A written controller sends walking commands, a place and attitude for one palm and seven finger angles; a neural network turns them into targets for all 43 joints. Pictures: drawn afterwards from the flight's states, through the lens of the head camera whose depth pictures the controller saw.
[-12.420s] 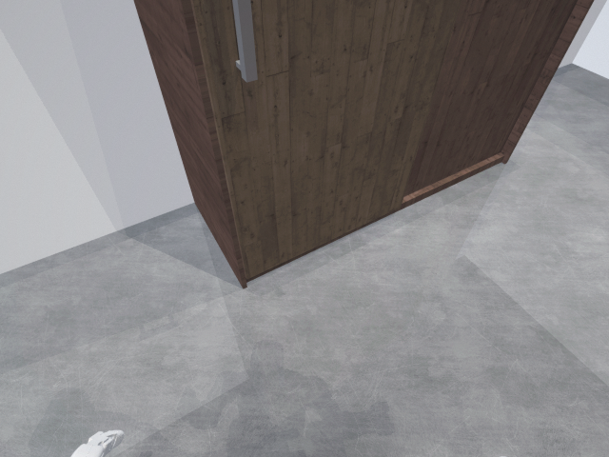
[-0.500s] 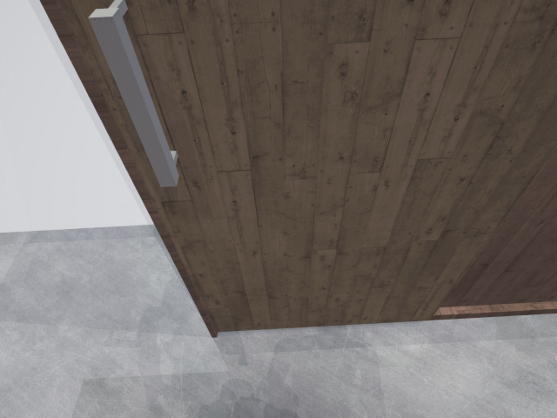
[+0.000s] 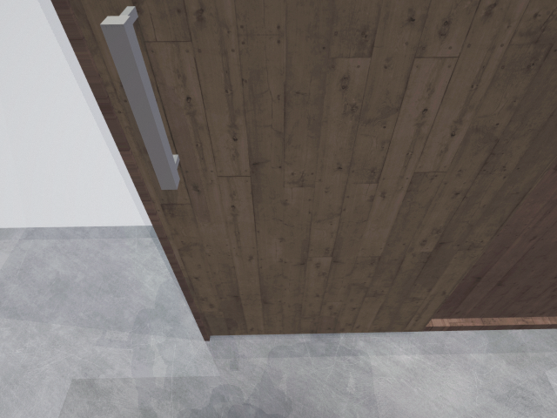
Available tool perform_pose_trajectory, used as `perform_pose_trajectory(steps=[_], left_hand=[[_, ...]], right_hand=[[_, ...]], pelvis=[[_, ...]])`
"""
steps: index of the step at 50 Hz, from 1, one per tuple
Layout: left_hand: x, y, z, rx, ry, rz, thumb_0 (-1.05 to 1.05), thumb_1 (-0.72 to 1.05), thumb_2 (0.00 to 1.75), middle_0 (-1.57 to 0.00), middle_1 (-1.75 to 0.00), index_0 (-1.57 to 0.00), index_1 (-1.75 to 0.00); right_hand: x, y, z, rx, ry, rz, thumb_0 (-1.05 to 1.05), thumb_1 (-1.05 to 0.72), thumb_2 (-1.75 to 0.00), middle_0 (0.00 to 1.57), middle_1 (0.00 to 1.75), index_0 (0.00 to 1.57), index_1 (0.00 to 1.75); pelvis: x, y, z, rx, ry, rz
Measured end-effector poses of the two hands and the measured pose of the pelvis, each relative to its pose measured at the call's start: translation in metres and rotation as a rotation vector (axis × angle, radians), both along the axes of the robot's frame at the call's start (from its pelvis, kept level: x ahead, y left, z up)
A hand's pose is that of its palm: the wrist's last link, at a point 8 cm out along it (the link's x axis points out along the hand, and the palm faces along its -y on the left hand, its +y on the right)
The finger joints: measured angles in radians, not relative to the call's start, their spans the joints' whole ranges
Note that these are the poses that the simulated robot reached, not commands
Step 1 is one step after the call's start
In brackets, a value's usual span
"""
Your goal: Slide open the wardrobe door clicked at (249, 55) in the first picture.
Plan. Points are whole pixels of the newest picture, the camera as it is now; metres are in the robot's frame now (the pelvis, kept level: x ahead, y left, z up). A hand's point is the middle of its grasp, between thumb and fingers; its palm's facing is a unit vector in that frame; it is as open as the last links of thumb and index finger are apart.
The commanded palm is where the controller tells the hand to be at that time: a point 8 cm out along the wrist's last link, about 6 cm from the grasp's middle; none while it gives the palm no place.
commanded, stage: look again from close up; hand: left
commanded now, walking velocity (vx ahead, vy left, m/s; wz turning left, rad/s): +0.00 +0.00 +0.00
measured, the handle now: (152, 109) +0.48 +0.21 +0.21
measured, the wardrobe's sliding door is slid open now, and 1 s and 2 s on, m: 0.00 0.00 0.00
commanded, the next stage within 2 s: raise the hand with hooked fingers in 0.80 s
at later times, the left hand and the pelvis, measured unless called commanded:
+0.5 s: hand out of the picture -0.01 +0.19 -0.17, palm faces +0.02 -0.98 -0.20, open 7.4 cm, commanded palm none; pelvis -0.01 +0.02 +0.00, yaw -1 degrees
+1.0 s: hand out of the picture +0.10 +0.22 -0.11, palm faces +0.19 -0.96 -0.21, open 7.4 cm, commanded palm +0.10 +0.26 -0.05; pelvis -0.01 +0.03 +0.00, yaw +0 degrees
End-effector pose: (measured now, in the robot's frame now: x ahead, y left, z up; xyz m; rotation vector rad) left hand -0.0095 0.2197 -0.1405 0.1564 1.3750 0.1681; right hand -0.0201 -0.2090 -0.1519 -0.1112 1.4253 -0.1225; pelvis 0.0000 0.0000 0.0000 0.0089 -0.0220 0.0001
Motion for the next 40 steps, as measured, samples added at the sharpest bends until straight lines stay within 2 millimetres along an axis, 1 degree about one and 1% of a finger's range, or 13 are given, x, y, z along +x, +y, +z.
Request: perform_pose_trajectory(steps=[6, 13, 23, 31, 40], left_hand=[[-0.007, 0.0, -0.002, -0.014, 0.015, 0.005, 0.0, 0.9, 0.89, -0.2, -0.3, -0.2, -0.3], [-0.009, 0.005, -0.003, -0.018, 0.015, 0.002, 0.0, 0.9, 0.89, -0.2, -0.3, -0.2, -0.3], [-0.006, 0.016, -0.002, -0.009, 0.007, -0.009, 0.0, 0.9, 0.89, -0.2, -0.3, -0.2, -0.3], [-0.003, 0.025, -0.001, -0.004, 0.007, -0.015, 0.0, 0.9, 0.89, -0.2, -0.3, -0.2, -0.3], [0.003, 0.032, -0.002, -0.003, 0.003, -0.02, 0.0, 0.9, 0.89, -0.2, -0.3, -0.2, -0.3]], right_hand=[[-0.001, 0.003, 0.002, -0.007, 0.001, 0.001, 0.01, -0.91, -0.9, 0.19, 0.29, 0.2, 0.3], [0.0, 0.01, 0.003, -0.005, -0.009, 0.001, 0.0, -0.91, -0.9, 0.19, 0.29, 0.2, 0.3], [-0.005, 0.019, 0.003, -0.003, -0.01, -0.004, 0.01, -0.91, -0.9, 0.19, 0.29, 0.2, 0.3], [-0.009, 0.022, 0.004, -0.008, 0.006, -0.005, 0.0, -0.91, -0.9, 0.19, 0.29, 0.2, 0.3], [-0.003, 0.02, 0.006, -0.026, 0.0, -0.004, 0.01, -0.91, -0.9, 0.2, 0.29, 0.2, 0.3]], pelvis=[[-0.001, 0.003, 0.001, -0.001, -0.002, -0.002], [-0.004, 0.008, 0.001, -0.002, -0.004, -0.005], [-0.008, 0.016, 0.001, -0.002, -0.004, -0.01], [-0.009, 0.021, 0.002, -0.001, 0.002, -0.011], [-0.006, 0.026, 0.002, -0.001, 0.005, -0.012]])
